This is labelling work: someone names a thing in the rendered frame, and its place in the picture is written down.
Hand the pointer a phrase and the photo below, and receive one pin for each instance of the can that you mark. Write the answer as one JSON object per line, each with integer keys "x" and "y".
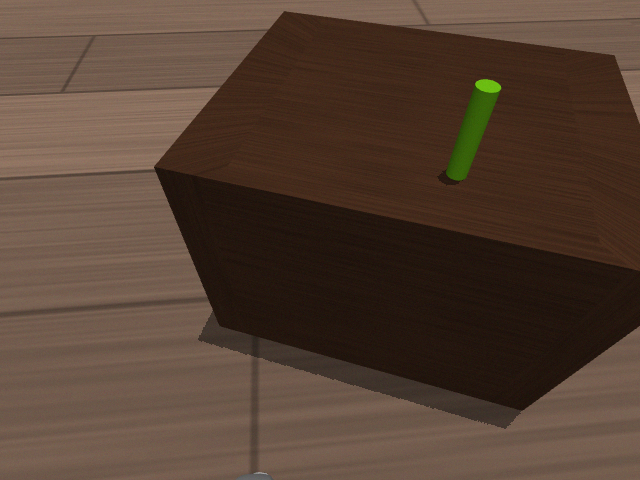
{"x": 480, "y": 107}

